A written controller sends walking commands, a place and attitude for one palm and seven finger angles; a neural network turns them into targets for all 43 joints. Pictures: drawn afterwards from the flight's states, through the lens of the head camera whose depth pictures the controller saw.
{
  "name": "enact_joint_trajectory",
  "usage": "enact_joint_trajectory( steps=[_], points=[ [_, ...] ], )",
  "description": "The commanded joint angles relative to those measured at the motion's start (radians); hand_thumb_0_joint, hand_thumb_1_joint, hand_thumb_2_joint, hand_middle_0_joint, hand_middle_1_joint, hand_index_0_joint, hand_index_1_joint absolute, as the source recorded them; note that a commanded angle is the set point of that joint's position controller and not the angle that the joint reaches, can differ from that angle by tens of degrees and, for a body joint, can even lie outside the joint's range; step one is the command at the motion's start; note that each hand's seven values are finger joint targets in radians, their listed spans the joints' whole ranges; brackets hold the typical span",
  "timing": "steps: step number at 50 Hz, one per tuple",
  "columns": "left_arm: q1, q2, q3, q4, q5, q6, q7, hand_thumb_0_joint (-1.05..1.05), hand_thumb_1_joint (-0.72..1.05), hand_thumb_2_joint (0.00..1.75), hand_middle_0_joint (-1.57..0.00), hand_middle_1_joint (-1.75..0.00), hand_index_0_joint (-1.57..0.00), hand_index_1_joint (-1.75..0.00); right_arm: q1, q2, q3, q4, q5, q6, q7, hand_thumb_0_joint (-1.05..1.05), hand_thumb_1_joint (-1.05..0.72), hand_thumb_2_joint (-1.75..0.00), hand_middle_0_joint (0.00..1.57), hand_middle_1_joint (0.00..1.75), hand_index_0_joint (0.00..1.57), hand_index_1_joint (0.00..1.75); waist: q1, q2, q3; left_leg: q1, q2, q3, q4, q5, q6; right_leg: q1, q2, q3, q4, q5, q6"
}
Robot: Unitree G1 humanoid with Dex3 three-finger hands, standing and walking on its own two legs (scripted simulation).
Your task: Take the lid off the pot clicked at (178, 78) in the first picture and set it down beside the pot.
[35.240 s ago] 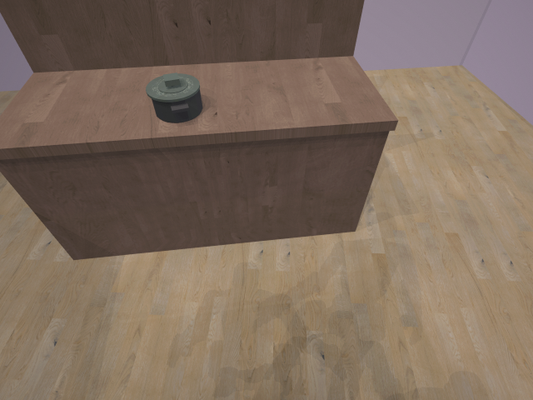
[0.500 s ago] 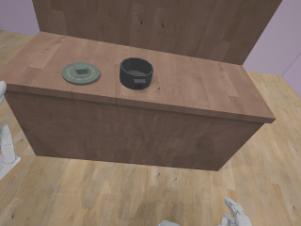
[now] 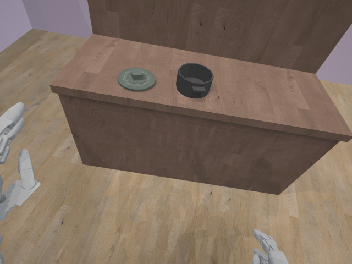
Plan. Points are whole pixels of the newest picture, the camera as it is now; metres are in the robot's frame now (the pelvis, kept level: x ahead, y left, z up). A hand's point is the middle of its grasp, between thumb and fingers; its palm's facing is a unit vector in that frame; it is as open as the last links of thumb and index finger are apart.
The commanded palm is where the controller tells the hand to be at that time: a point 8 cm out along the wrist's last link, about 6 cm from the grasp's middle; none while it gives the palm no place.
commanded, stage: stop stepping back and stand still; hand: left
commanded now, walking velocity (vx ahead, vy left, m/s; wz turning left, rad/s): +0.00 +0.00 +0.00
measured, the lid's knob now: (136, 73) +0.86 +0.21 -0.08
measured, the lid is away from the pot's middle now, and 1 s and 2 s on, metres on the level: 0.26 0.26 0.26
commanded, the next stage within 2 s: let the arm hang, fingers relaxed in 0.68 s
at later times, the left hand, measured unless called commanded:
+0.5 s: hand out of the picture -0.05 +0.20 -0.17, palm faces +0.00 -0.98 -0.22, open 7.0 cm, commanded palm none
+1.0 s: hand out of the picture -0.09 +0.15 -0.18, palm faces +0.06 -0.99 -0.10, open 7.3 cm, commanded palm none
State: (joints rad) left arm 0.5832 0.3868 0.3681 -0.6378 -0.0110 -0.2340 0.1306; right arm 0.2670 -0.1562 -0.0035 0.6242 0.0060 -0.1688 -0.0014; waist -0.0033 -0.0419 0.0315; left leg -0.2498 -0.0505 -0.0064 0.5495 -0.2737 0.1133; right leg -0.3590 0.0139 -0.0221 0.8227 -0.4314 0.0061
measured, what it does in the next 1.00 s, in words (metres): steps on the spot: right foot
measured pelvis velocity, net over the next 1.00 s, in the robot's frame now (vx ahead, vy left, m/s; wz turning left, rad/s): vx -0.06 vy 0.02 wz -0.01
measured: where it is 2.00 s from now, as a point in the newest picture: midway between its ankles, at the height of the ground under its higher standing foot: outside the picture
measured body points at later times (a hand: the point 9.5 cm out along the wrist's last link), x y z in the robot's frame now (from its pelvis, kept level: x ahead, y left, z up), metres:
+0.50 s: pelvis -0.06 +0.01 +0.00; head -0.04 +0.02 +0.45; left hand -0.05 +0.25 -0.15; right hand -0.09 -0.25 -0.14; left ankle +0.01 +0.04 -0.73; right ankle -0.08 -0.13 -0.74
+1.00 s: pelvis -0.06 +0.02 +0.00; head -0.06 +0.03 +0.45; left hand -0.09 +0.21 -0.17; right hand -0.06 -0.21 -0.15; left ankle +0.01 +0.04 -0.74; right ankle -0.08 -0.11 -0.74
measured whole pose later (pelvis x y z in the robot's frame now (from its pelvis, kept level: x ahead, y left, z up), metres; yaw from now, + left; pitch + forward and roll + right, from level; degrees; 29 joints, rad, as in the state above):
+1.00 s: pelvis -0.06 +0.02 +0.00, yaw -1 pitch +0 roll -1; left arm 0.39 0.08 0.01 1.08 0.03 0.01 0.04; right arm 0.31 -0.13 -0.06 1.09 -0.01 0.00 -0.03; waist 0.00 -0.02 -0.02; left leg -0.27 -0.14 0.05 0.34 -0.09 0.11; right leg -0.19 0.01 0.04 0.46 -0.29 -0.02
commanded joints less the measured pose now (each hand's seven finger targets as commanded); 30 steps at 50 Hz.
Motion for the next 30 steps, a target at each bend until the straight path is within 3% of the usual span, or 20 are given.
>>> enact_joint_trajectory(
  steps=[1, 2, 3, 4, 5, 7, 8, 10, 12, 14, 17, 19, 21, 22, 23, 24, 25, 27, 28, 30],
  points=[
    [-0.195, -0.108, -0.257, 0.656, 0.082, 0.238, -0.101, 0.0, 0.9, 0.9, -0.2, -0.3, -0.2, -0.3, 0.027, -0.232, -0.116, 0.004, -0.033, 0.075, -0.004, 0.0, -0.9, -0.9, 0.2, 0.3, 0.2, 0.3, -0.109, 0.165, -0.062, 0.103, 0.254, -0.292, -0.101, 0.403, 0.031, -0.2, -0.035, 0.029, 0.065, -0.141, 0.003],
    [-0.221, -0.119, -0.27, 0.684, 0.076, 0.244, -0.105, 0.0, 0.9, 0.9, -0.2, -0.3, -0.2, -0.3, 0.05, -0.23, -0.107, -0.007, -0.035, 0.088, -0.004, 0.0, -0.9, -0.9, 0.2, 0.3, 0.2, 0.3, -0.102, 0.063, -0.1, 0.127, 0.264, -0.338, -0.105, 0.37, 0.052, -0.231, -0.018, 0.039, 0.148, -0.152, 0.008],
    [-0.263, -0.126, -0.278, 0.731, 0.072, 0.239, -0.108, 0.0, 0.9, 0.9, -0.2, -0.3, -0.2, -0.3, 0.07, -0.222, -0.099, -0.01, -0.041, 0.095, -0.003, 0.0, -0.9, -0.9, 0.2, 0.3, 0.2, 0.3, -0.096, -0.047, -0.124, 0.182, 0.277, -0.382, -0.098, 0.447, 0.069, -0.274, -0.014, 0.062, 0.197, -0.131, 0.015],
    [-0.299, -0.122, -0.28, 0.791, 0.067, 0.24, -0.109, 0.0, 0.9, 0.9, -0.2, -0.3, -0.2, -0.3, 0.075, -0.222, -0.093, 0.008, -0.043, 0.105, -0.007, 0.0, -0.9, -0.9, 0.2, 0.3, 0.2, 0.3, -0.092, -0.123, -0.147, 0.217, 0.286, -0.418, -0.104, 0.455, 0.087, -0.285, -0.017, 0.088, 0.233, -0.11, 0.021],
    [-0.328, -0.122, -0.283, 0.847, 0.064, 0.245, -0.11, 0.0, 0.9, 0.9, -0.2, -0.3, -0.2, -0.3, 0.07, -0.228, -0.091, 0.021, -0.044, 0.111, -0.009, 0.0, -0.9, -0.9, 0.2, 0.3, 0.2, 0.3, -0.082, -0.149, -0.153, 0.23, 0.286, -0.423, -0.118, 0.436, 0.094, -0.303, -0.02, 0.104, 0.278, -0.089, 0.03],
    [-0.378, -0.103, -0.286, 0.963, 0.052, 0.255, -0.113, 0.0, 0.9, 0.9, -0.2, -0.3, -0.2, -0.3, 0.031, -0.209, -0.075, 0.051, -0.039, 0.117, -0.017, 0.0, -0.9, -0.9, 0.2, 0.3, 0.2, 0.3, -0.055, -0.097, -0.105, 0.123, 0.27, -0.409, -0.195, 0.285, 0.05, -0.267, -0.046, 0.14, 0.292, -0.009, 0.039],
    [-0.383, -0.092, -0.293, 1.018, 0.05, 0.263, -0.114, 0.0, 0.9, 0.9, -0.2, -0.3, -0.2, -0.3, 0.01, -0.195, -0.064, 0.061, -0.036, 0.116, -0.02, 0.0, -0.9, -0.9, 0.2, 0.3, 0.2, 0.3, -0.04, 0.022, -0.092, 0.085, 0.231, -0.378, -0.237, 0.217, 0.011, -0.24, -0.048, 0.145, 0.278, 0.027, 0.044],
    [-0.384, -0.058, -0.301, 1.124, 0.045, 0.271, -0.119, 0.0, 0.9, 0.9, -0.2, -0.3, -0.2, -0.3, -0.02, -0.183, -0.055, 0.079, -0.033, 0.122, -0.027, 0.0, -0.9, -0.9, 0.2, 0.3, 0.2, 0.3, -0.024, 0.183, -0.058, -0.01, 0.21, -0.359, -0.303, 0.023, 0.011, -0.152, -0.058, 0.144, 0.181, 0.026, 0.034],
    [-0.367, -0.046, -0.314, 1.225, 0.045, 0.276, -0.122, 0.0, 0.9, 0.9, -0.2, -0.3, -0.2, -0.3, -0.015, -0.191, -0.057, 0.11, -0.032, 0.13, -0.03, 0.0, -0.9, -0.9, 0.2, 0.3, 0.2, 0.3, -0.016, 0.252, -0.04, -0.063, 0.194, -0.341, -0.335, -0.132, 0.03, -0.072, -0.052, 0.107, 0.055, -0.009, 0.015],
    [-0.33, -0.053, -0.325, 1.312, 0.043, 0.276, -0.122, 0.0, 0.9, 0.9, -0.2, -0.3, -0.2, -0.3, 0.02, -0.196, -0.061, 0.145, -0.028, 0.137, -0.031, 0.0, -0.9, -0.9, 0.2, 0.3, 0.2, 0.3, -0.01, 0.219, -0.071, -0.048, 0.185, -0.33, -0.344, -0.171, 0.012, 0.019, -0.026, 0.071, -0.086, -0.025, 0.002],
    [-0.205, -0.1, -0.322, 1.435, 0.039, 0.269, -0.113, 0.0, 0.9, 0.9, -0.2, -0.3, -0.2, -0.3, 0.041, -0.194, -0.073, 0.196, -0.024, 0.15, -0.029, 0.0, -0.9, -0.9, 0.2, 0.3, 0.2, 0.3, 0.011, 0.247, -0.108, -0.031, 0.156, -0.286, -0.374, -0.234, -0.053, 0.123, 0.006, 0.039, -0.226, 0.009, -0.024],
    [-0.166, -0.121, -0.323, 1.479, 0.039, 0.263, -0.105, 0.0, 0.9, 0.9, -0.2, -0.3, -0.2, -0.3, 0.053, -0.171, -0.077, 0.218, -0.022, 0.163, -0.03, 0.0, -0.9, -0.9, 0.2, 0.3, 0.2, 0.3, 0.014, 0.198, -0.086, -0.056, 0.139, -0.271, -0.382, -0.261, -0.08, 0.201, 0.012, 0.044, -0.358, 0.05, -0.043],
    [-0.135, -0.121, -0.331, 1.527, 0.036, 0.256, -0.099, 0.0, 0.9, 0.9, -0.2, -0.3, -0.2, -0.3, 0.065, -0.142, -0.073, 0.247, -0.02, 0.173, -0.025, 0.0, -0.9, -0.9, 0.2, 0.3, 0.2, 0.3, 0.013, 0.102, -0.035, -0.083, 0.091, -0.211, -0.349, -0.223, -0.122, 0.217, -0.027, 0.116, -0.446, 0.034, -0.085],
    [-0.132, -0.117, -0.334, 1.542, 0.035, 0.252, -0.096, 0.0, 0.9, 0.9, -0.2, -0.3, -0.2, -0.3, 0.07, -0.122, -0.071, 0.256, -0.018, 0.176, -0.022, 0.0, -0.9, -0.9, 0.2, 0.3, 0.2, 0.3, 0.007, 0.038, 0.001, -0.079, 0.056, -0.168, -0.279, -0.181, -0.129, 0.167, -0.076, 0.185, -0.507, -0.019, -0.114],
    [-0.169, -0.114, -0.337, 1.553, 0.035, 0.243, -0.094, 0.0, 0.9, 0.9, -0.2, -0.3, -0.2, -0.3, 0.088, -0.097, -0.069, 0.27, -0.019, 0.182, -0.02, 0.0, -0.9, -0.9, 0.2, 0.3, 0.2, 0.3, -0.016, -0.091, 0.016, -0.051, 0.039, -0.127, -0.197, -0.125, -0.117, 0.095, -0.11, 0.249, -0.568, -0.111, -0.13],
    [-0.213, -0.119, -0.341, 1.557, 0.032, 0.234, -0.091, 0.0, 0.9, 0.9, -0.2, -0.3, -0.2, -0.3, 0.107, -0.089, -0.067, 0.293, -0.018, 0.183, -0.018, 0.0, -0.9, -0.9, 0.2, 0.3, 0.2, 0.3, -0.037, -0.146, 0.035, 0.015, 0.027, -0.092, -0.086, -0.03, -0.105, 0.002, -0.155, 0.298, -0.63, -0.166, -0.139],
    [-0.272, -0.123, -0.344, 1.554, 0.029, 0.229, -0.087, 0.0, 0.9, 0.9, -0.2, -0.3, -0.2, -0.3, 0.139, -0.078, -0.065, 0.316, -0.017, 0.186, -0.016, 0.0, -0.9, -0.9, 0.2, 0.3, 0.2, 0.3, -0.06, -0.17, 0.056, 0.066, 0.023, -0.079, -0.015, 0.02, -0.1, -0.069, -0.177, 0.302, -0.659, -0.168, -0.139],
    [-0.296, -0.128, -0.344, 1.565, 0.024, 0.223, -0.083, 0.0, 0.9, 0.9, -0.2, -0.3, -0.2, -0.3, 0.184, -0.071, -0.059, 0.35, -0.013, 0.184, -0.015, 0.0, -0.9, -0.9, 0.2, 0.3, 0.2, 0.3, -0.076, -0.146, 0.05, 0.086, 0.042, -0.082, -0.013, 0.054, -0.087, -0.073, -0.151, 0.259, -0.63, -0.095, -0.116],
    [-0.277, -0.132, -0.344, 1.58, 0.023, 0.222, -0.083, 0.0, 0.9, 0.9, -0.2, -0.3, -0.2, -0.3, 0.185, -0.067, -0.059, 0.36, -0.012, 0.183, -0.015, 0.0, -0.9, -0.9, 0.2, 0.3, 0.2, 0.3, -0.074, -0.091, 0.043, 0.094, 0.052, -0.089, -0.031, 0.047, -0.084, -0.075, -0.134, 0.24, -0.606, -0.088, -0.106],
    [-0.246, -0.142, -0.347, 1.608, 0.023, 0.228, -0.083, 0.0, 0.9, 0.9, -0.2, -0.3, -0.2, -0.3, 0.195, -0.084, -0.061, 0.375, -0.018, 0.187, -0.02, 0.0, -0.9, -0.9, 0.2, 0.3, 0.2, 0.3, -0.071, -0.024, 0.051, 0.092, 0.088, -0.141, -0.104, -0.058, -0.074, -0.104, -0.093, 0.205, -0.554, -0.146, -0.092]
  ],
)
